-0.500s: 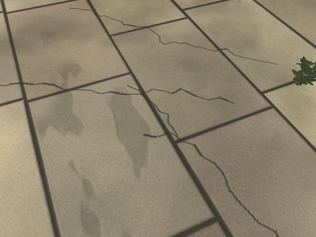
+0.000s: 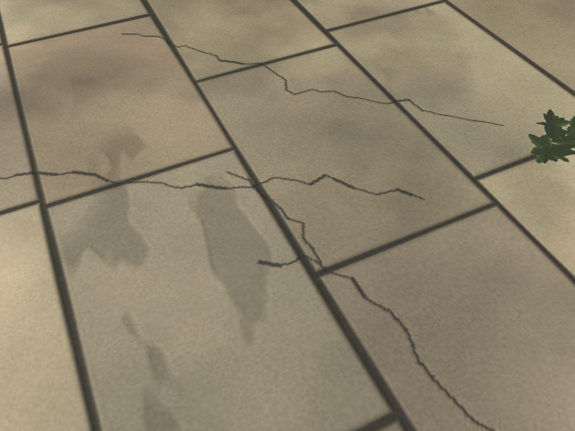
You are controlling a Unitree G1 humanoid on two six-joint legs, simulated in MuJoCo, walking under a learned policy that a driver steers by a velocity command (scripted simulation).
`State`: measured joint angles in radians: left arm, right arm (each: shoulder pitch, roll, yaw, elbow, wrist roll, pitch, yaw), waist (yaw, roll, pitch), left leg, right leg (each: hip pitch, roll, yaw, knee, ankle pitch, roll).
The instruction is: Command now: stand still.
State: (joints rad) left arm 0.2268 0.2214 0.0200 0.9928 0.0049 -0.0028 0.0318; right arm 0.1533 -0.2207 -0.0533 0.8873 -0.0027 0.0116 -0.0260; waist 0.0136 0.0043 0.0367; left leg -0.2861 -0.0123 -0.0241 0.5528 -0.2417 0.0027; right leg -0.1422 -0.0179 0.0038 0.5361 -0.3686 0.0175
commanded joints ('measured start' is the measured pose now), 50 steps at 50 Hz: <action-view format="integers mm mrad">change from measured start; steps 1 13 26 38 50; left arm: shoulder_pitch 38 79 140 246 32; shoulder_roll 107 79 52 141 82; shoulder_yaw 20 11 3 37 40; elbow -12 47 82 82 -56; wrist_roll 0 2 0 -29 -46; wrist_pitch -8 -13 -17 -30 -120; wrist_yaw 4 7 10 19 -25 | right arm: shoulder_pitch -14 -13 9 -18 232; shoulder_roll -101 -93 -79 -41 -84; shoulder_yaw -22 -16 -3 5 5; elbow -20 95 175 176 201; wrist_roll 1 3 5 18 11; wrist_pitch -7 0 1 -41 -137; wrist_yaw -7 -15 -17 -4 47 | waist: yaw -1 -7 -13 28 -50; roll -2 -6 -5 -152 48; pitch -34 1 17 129 76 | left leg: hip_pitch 135 129 114 -149 334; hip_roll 41 35 31 -37 306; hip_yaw -40 -33 -29 81 -384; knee -60 -95 -113 122 -400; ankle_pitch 265 178 137 -237 -110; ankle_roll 40 29 25 36 212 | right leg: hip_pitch -113 -126 -135 -128 -700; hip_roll -21 -12 -6 -190 -89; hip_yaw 19 9 3 285 80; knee -112 -150 -165 -327 690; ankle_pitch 192 126 105 -484 90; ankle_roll -16 -19 -22 -182 -110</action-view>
